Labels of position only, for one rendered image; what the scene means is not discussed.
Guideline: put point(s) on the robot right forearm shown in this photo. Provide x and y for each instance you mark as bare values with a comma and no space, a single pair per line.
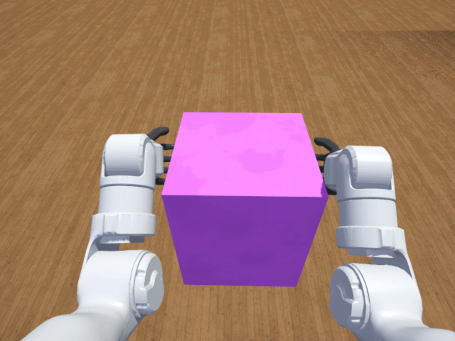
363,178

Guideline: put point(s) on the robot right upper arm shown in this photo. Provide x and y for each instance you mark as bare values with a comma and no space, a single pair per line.
380,302

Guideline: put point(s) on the robot left forearm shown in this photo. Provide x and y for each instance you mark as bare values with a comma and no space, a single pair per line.
131,163

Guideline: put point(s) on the right robot hand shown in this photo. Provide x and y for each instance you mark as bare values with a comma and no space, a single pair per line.
332,147

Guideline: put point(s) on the robot left upper arm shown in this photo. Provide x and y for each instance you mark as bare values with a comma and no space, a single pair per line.
117,289

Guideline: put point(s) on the carton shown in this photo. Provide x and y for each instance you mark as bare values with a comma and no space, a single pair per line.
243,196

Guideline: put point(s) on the left robot hand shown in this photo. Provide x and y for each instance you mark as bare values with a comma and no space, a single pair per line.
153,135

